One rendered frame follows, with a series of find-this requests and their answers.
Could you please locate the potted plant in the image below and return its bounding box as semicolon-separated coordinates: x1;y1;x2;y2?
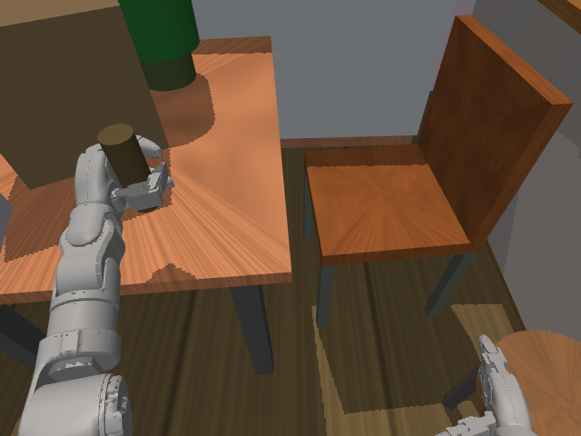
117;0;200;92

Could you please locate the stool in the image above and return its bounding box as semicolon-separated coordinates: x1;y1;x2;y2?
442;330;581;436

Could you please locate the table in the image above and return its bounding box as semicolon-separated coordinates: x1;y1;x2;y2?
0;35;292;375

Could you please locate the right robot hand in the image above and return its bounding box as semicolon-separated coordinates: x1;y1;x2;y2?
435;334;533;436

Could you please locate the left robot arm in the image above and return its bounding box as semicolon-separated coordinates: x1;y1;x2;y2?
17;203;133;436

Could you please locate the chair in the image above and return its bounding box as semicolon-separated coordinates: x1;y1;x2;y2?
303;15;573;328

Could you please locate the left robot hand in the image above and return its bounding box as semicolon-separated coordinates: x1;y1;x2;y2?
74;135;174;219

